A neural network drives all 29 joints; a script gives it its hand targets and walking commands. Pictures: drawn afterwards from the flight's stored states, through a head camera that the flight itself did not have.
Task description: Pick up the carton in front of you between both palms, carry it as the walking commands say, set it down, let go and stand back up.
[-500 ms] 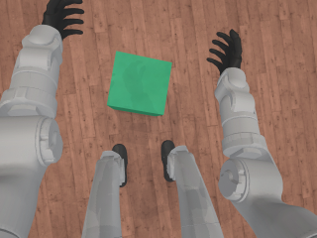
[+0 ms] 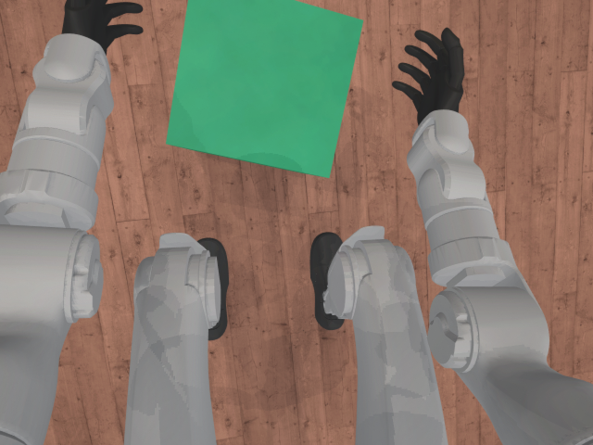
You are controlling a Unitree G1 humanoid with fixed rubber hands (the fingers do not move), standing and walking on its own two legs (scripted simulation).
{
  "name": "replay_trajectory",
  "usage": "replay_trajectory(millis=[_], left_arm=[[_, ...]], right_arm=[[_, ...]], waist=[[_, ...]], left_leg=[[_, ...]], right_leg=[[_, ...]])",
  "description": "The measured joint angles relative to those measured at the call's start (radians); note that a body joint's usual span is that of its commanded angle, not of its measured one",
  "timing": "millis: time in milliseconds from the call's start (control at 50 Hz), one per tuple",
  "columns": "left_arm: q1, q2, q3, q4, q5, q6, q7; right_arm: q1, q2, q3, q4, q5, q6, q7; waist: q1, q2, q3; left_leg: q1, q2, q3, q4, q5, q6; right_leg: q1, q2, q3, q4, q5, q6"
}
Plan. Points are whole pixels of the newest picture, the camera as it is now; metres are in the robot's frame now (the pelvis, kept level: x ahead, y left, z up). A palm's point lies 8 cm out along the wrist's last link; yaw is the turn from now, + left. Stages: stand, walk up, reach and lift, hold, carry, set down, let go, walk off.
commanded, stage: reach and lift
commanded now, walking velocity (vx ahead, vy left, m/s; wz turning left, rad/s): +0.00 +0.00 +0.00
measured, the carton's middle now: (261, 98) +0.49 +0.03 -0.33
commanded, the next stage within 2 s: none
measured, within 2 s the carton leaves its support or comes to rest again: leaves its support in 1.16 s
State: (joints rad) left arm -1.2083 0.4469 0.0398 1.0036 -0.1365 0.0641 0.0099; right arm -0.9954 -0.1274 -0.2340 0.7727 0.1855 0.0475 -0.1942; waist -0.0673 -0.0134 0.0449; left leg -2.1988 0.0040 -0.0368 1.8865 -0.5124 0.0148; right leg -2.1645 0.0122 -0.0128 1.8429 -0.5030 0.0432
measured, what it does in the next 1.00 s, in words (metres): lowers itself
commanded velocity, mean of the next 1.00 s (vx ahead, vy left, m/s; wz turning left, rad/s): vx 0.00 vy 0.00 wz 0.00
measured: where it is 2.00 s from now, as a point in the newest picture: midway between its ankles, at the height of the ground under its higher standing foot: (272, 301)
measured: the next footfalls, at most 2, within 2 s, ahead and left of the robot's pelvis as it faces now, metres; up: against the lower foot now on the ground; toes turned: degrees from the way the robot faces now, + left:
none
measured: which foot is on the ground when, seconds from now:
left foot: down 0.00-1.00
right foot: down 0.00-1.00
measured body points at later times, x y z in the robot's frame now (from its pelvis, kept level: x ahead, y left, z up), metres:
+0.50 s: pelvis -0.02 +0.00 -0.08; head +0.35 +0.05 +0.17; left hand +0.53 +0.19 -0.28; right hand +0.50 -0.18 -0.26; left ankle +0.10 +0.12 -0.42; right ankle +0.11 -0.13 -0.42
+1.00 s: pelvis -0.02 +0.00 -0.08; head +0.34 +0.06 +0.19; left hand +0.54 +0.17 -0.26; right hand +0.50 -0.13 -0.25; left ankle +0.10 +0.12 -0.42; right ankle +0.11 -0.13 -0.42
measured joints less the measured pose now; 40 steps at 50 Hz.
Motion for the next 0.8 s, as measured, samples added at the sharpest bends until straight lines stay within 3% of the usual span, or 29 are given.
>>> replay_trajectory(millis=[120, 260, 380, 500, 800], left_arm=[[-0.143, 0.039, -0.044, 0.135, -0.05, 0.004, -0.003], [-0.254, 0.061, -0.098, 0.262, -0.085, -0.028, 0.002], [-0.255, 0.067, -0.143, 0.244, -0.099, -0.06, 0.019], [-0.209, 0.055, -0.148, 0.169, -0.092, -0.064, 0.029], [-0.263, -0.008, -0.187, 0.281, -0.091, -0.063, 0.025]], right_arm=[[-0.134, -0.016, 0.023, 0.1, 0.026, 0.016, -0.021], [-0.29, -0.056, 0.056, 0.266, 0.051, -0.01, -0.013], [-0.35, -0.108, 0.121, 0.352, 0.145, -0.047, 0.004], [-0.323, -0.115, 0.165, 0.335, 0.204, -0.065, -0.004], [-0.326, -0.038, 0.095, 0.371, 0.103, -0.079, 0.003]], waist=[[-0.001, -0.004, 0.111], [-0.005, -0.026, 0.225], [-0.003, -0.064, 0.282], [0.005, -0.08, 0.277], [0.006, -0.055, 0.226]], left_leg=[[-0.052, 0.003, -0.004, 0.115, 0.012, 0.0], [-0.092, 0.012, -0.006, 0.211, 0.013, 0.003], [-0.11, 0.026, -0.006, 0.272, -0.007, 0.008], [-0.11, 0.038, 0.0, 0.301, -0.03, 0.015], [-0.104, 0.022, -0.001, 0.267, -0.016, 0.017]], right_leg=[[-0.052, 0.007, -0.002, 0.112, 0.014, 0.002], [-0.094, 0.018, -0.002, 0.204, 0.021, 0.007], [-0.116, 0.034, -0.001, 0.257, 0.014, 0.014], [-0.121, 0.046, 0.006, 0.282, 0.0, 0.022], [-0.105, 0.031, 0.005, 0.25, 0.0, 0.023]])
